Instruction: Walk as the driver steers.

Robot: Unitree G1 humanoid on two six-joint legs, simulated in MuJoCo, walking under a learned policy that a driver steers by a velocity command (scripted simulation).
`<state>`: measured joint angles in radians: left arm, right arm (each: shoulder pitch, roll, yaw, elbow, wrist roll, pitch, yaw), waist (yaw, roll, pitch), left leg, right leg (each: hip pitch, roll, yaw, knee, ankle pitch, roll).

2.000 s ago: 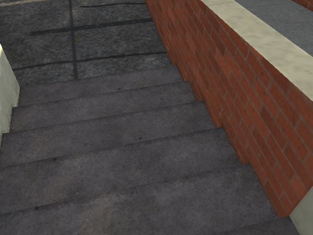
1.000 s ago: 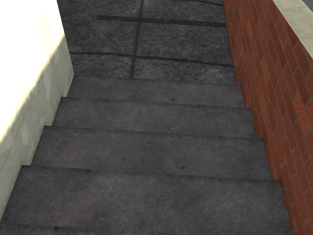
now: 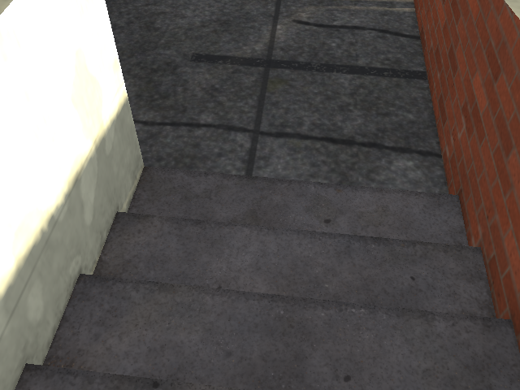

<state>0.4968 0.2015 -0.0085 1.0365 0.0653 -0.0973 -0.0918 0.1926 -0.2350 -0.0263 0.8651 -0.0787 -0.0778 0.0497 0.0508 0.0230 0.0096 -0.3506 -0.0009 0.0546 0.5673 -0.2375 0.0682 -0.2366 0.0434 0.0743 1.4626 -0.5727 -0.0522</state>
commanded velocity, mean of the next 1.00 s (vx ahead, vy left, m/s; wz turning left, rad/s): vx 0.50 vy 0.00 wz -0.25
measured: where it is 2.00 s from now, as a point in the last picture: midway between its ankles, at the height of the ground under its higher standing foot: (312, 253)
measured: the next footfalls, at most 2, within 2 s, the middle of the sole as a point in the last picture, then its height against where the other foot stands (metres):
right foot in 0.48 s outside the picture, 0.10 m lower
left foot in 0.92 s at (297, 321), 0.10 m lower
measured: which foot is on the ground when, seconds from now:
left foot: down 0.00-0.50, up 0.52-0.90, down 0.92-1.00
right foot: up 0.00-0.46, down 0.48-0.94, up 0.96-1.00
